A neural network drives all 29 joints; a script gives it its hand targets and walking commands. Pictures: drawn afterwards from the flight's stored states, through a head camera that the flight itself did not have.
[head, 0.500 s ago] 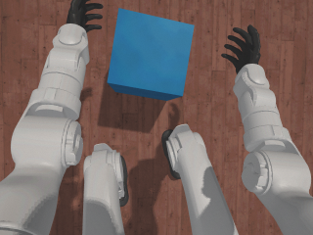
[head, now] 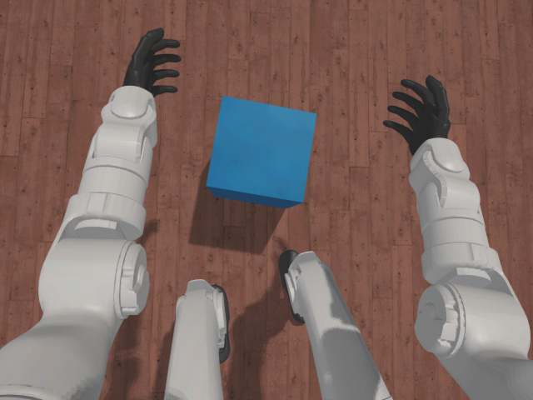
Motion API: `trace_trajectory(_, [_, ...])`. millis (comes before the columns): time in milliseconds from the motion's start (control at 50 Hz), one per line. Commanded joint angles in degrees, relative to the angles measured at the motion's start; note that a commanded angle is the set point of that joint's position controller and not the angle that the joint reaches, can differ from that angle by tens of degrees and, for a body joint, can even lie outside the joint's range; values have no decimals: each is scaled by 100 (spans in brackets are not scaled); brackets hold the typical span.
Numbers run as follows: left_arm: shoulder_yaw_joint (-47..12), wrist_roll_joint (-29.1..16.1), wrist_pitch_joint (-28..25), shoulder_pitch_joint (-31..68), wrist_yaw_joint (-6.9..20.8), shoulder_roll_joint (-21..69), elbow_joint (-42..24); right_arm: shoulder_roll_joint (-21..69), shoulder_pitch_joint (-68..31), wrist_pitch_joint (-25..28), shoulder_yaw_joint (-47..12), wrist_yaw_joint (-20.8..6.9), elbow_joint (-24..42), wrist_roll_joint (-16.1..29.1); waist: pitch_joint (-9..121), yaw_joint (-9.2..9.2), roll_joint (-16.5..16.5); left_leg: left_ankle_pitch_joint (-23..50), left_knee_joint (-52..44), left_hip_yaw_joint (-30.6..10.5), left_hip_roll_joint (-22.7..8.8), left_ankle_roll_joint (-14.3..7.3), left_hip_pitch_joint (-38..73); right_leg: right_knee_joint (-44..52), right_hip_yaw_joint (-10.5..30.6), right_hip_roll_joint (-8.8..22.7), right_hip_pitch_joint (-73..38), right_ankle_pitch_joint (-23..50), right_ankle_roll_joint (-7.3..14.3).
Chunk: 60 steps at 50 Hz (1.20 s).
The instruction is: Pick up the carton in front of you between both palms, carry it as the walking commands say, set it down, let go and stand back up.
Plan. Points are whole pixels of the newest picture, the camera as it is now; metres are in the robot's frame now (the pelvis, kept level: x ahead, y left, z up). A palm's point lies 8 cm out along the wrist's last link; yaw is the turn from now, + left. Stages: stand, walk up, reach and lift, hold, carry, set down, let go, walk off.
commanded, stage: set down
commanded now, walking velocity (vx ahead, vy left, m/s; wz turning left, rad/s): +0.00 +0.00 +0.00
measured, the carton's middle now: (258, 160) +0.49 -0.07 -0.47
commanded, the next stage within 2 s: let go in 0.04 s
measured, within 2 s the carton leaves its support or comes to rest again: neither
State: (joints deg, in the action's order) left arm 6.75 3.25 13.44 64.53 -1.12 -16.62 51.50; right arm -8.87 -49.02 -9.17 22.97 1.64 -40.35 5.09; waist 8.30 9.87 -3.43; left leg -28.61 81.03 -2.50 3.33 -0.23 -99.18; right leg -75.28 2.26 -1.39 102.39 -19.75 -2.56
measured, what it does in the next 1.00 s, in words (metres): rises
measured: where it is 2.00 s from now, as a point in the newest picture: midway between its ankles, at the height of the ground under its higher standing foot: (258, 317)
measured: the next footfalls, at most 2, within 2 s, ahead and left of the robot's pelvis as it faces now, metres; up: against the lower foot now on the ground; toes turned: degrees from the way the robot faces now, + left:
none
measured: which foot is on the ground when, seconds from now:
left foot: down 0.00-1.00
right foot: down 0.00-1.00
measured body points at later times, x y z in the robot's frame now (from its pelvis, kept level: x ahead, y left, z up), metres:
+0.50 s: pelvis +0.05 -0.02 +0.13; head +0.25 -0.02 +0.53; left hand +0.40 +0.15 +0.01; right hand +0.34 -0.28 +0.03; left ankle +0.05 +0.11 -0.56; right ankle +0.10 -0.13 -0.56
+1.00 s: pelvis +0.12 +0.01 +0.18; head +0.15 +0.02 +0.63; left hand +0.30 +0.24 +0.10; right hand +0.28 -0.22 +0.11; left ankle +0.05 +0.11 -0.56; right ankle +0.10 -0.13 -0.56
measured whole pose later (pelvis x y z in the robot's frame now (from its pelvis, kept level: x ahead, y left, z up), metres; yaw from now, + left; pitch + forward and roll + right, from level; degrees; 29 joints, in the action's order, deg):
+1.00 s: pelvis +0.12 +0.01 +0.18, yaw -1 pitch +5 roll -1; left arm 4.3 1.1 1.3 -11.5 1.4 -11.1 27.5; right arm -12.2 14.1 -2.0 1.2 -4.4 -24.5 1.8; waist 1.0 1.3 0.2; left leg -18.8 25.1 -2.4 1.7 -1.7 -11.0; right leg -23.3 3.8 -0.7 15.7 -12.4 -1.7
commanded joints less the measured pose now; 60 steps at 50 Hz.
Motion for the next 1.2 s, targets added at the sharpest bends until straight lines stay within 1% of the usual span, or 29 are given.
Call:
trace_trajectory(0, [80,-72,-234,1025,104,-441,-576,-579,-581,180,50,32,749,-312,5055,417,-409,1570,-1510,315,256,163,3099,976,-789,-289,-4094,2456,-163])
trace_trajectory(20, [165,-86,-239,890,137,-444,-416,-575,-487,140,-80,13,680,-242,4894,210,-239,1399,-1693,348,233,143,3194,1232,-775,-213,-4206,2223,-213])
trace_trajectory(40, [180,-48,-290,1049,131,-417,-557,-550,-466,204,-94,-17,792,-241,4833,339,-244,1528,-1761,316,233,136,3268,1268,-765,-231,-4323,2399,-199])
trace_trajectory(140, [445,244,-430,-333,-42,173,-865,-623,588,337,-258,-304,700,-485,5055,35,-221,2100,-2322,318,256,256,4158,1800,-653,-220,-5257,2771,-81])
trace_trajectory(160, [417,220,-479,-657,-98,265,-893,-557,858,405,-355,-369,938,-542,5135,224,-183,2146,-2523,270,227,299,4507,1870,-713,-275,-5526,2877,-68])
trace_trajectory(200, [433,334,-557,-1153,-254,438,-1243,-585,1250,476,-593,-528,1170,-671,4993,85,-191,2244,-2735,242,237,305,4669,2107,-604,-226,-5945,2857,13])
trace_trajectory(220, [590,453,-617,-1486,-343,430,-1569,-846,1384,510,-550,-598,1186,-775,4709,-94,-94,2050,-2976,247,232,287,4635,2228,-566,-213,-6091,2671,20])
trace_trajectory(280, [511,421,-718,-1969,-536,799,-2133,-927,1956,585,-755,-759,1413,-718,4082,-52,271,1710,-3490,264,260,225,4718,2497,-492,-250,-6852,2484,79])
trace_trajectory(300, [600,514,-735,-2549,-575,842,-1866,-989,2202,556,-892,-786,1121,-768,3605,-306,126,1334,-3652,336,237,223,4653,2739,-360,-188,-7022,2170,68])
trace_trajectory(320, [393,363,-804,-2370,-557,873,-2391,-1129,2318,620,-909,-830,1240,-776,3353,-64,387,1068,-3855,257,219,195,4688,2831,-388,-185,-7096,1862,95])
trace_trajectory(380, [220,269,-937,-3167,-504,799,-2398,-933,3074,708,-1363,-882,1250,-590,2492,-140,265,711,-4166,253,173,157,5038,3201,-309,-84,-7418,1462,108])
trace_trajectory(440, [230,181,-1116,-3972,-368,694,-2353,-744,3825,812,-1713,-858,1459,-464,2210,-407,404,861,-4319,357,138,101,5057,3474,-75,-5,-8272,1734,107])
trace_trajectory(460, [180,191,-1169,-4120,-319,698,-2402,-843,4093,861,-1676,-846,1767,-445,2206,-236,455,947,-4416,299,121,100,5347,3527,-48,-28,-8446,1990,63])
trace_trajectory(500, [317,197,-1263,-4714,-245,515,-2506,-749,4693,877,-1814,-807,1627,-335,1937,-419,319,1244,-4521,299,133,100,5514,3639,91,24,-8733,2640,40])
trace_trajectory(520, [260,188,-1303,-4759,-209,484,-2645,-753,4893,905,-1738,-769,2145,-385,2100,-182,684,1234,-4464,281,114,75,5630,3625,133,36,-9000,2703,12])
trace_trajectory(540, [186,110,-1320,-5103,-196,552,-2444,-753,4999,909,-1829,-738,1981,-324,1927,-384,479,1355,-4634,279,99,78,5734,3753,172,49,-9266,2940,48])
trace_trajectory(600, [104,53,-1421,-5662,-132,341,-2537,-620,5484,971,-1997,-627,2451,-214,1812,-312,441,1846,-4866,235,104,50,6139,3884,272,71,-9919,3912,46])
trace_trajectory(620, [249,177,-1461,-6049,-106,409,-2530,-668,5611,970,-2035,-595,2441,-220,1794,-575,501,2014,-4915,296,172,97,6320,4060,357,131,-10138,4004,7])
trace_trajectory(640, [163,66,-1471,-6290,-90,301,-2522,-712,5832,977,-2014,-559,2430,-293,1515,-408,683,2017,-5109,249,138,78,6332,4063,258,102,-10233,4325,-46])
trace_trajectory(700, [144,36,-1536,-6563,-12,406,-2596,-730,5849,1015,-2158,-539,2616,-278,1047,-673,602,2465,-5371,253,152,90,7132,4503,205,112,-10247,4252,-9])
trace_trajectory(720, [176,95,-1522,-6733,-17,170,-2608,-742,6071,976,-2041,-539,2563,-295,1031,-513,653,2452,-5516,180,84,62,7321,4459,157,53,-10324,4210,-19])
trace_trajectory(780, [43,-19,-1486,-6981,78,252,-2673,-756,6083,948,-2207,-572,2411,-343,623,-845,530,2733,-5744,189,73,102,7785,4687,20,-41,-10247,3839,-12])
trace_trajectory(880, [-118,-181,-1324,-7602,229,303,-2805,-910,6343,837,-1993,-607,2022,-263,269,-914,-408,4006,-5899,29,-171,374,8765,4918,-133,-227,-9842,3365,165])
trace_trajectory(1000, [-316,-393,-1071,-7292,380,144,-3092,-1056,5996,607,-1762,-582,1887,-515,-590,-832,-130,3422,-6111,-96,-317,360,8846,5099,-257,-295,-9632,2171,273])
trace_trajectory(1080, [-517,-581,-940,-7588,443,176,-3122,-965,6164,461,-1935,-563,2072,-533,-783,-807,262,3519,-6117,-90,-345,293,8615,5003,-261,-279,-10029,2361,241])
trace_trajectory(1120, [-440,-517,-847,-7676,441,109,-3069,-1015,6013,397,-1914,-561,2123,-609,-628,-1102,332,3657,-6069,-72,-302,256,8786,5029,-254,-270,-10165,2235,235])
trace_trajectory(1140, [-436,-549,-829,-7713,454,64,-2970,-1072,6132,351,-1792,-538,2134,-717,-725,-872,404,3643,-6093,-55,-344,295,8626,4972,-281,-297,-10285,2394,219])
trace_trajectory(1160, [-327,-418,-812,-7576,459,-30,-3099,-1015,6046,310,-1807,-551,2070,-728,-794,-1049,358,3421,-6123,-33,-297,253,8669,5029,-297,-262,-10292,2146,200])
trace_trajectory(1180, [-389,-560,-1013,-7707,263,104,-2676,-1078,5872,116,-1658,-438,2244,-619,-698,-844,303,4153,-5902,-95,-282,299,8873,4875,-319,-455,-9714,2131,185])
